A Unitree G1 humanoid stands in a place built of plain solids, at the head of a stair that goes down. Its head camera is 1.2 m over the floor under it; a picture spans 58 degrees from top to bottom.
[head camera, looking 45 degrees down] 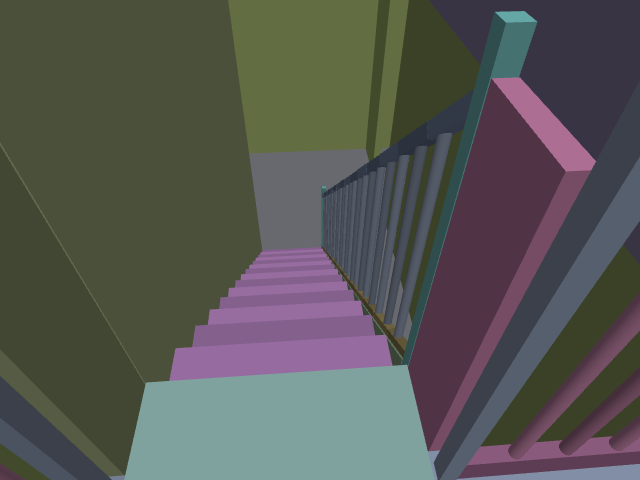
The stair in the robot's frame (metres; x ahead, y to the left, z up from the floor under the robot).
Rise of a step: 0.21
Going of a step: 0.24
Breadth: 0.78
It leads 4 degrees to the left of straight ahead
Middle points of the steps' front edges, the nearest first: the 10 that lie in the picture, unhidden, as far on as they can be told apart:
0.63 0.12 0.00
0.87 0.14 -0.21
1.11 0.16 -0.42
1.35 0.18 -0.63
1.59 0.19 -0.84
1.83 0.21 -1.05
2.07 0.23 -1.26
2.31 0.25 -1.47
2.54 0.26 -1.68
2.78 0.28 -1.89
